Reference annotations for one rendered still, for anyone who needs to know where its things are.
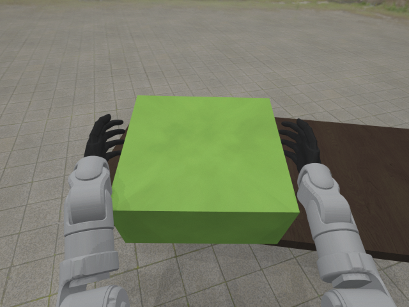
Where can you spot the carton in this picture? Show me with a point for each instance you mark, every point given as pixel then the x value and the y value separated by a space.
pixel 203 170

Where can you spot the robot left upper arm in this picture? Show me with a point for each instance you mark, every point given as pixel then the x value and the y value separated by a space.
pixel 108 296

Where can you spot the right robot hand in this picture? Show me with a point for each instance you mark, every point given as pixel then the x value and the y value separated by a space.
pixel 306 148

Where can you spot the robot left forearm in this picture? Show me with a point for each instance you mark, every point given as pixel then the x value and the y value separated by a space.
pixel 88 228

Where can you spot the robot right forearm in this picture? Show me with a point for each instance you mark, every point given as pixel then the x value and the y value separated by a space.
pixel 343 260

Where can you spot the left robot hand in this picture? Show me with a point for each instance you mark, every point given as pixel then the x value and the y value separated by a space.
pixel 97 145

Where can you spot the robot right upper arm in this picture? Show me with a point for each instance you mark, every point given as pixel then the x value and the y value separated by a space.
pixel 355 298

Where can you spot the table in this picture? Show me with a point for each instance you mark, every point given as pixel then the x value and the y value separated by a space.
pixel 371 166

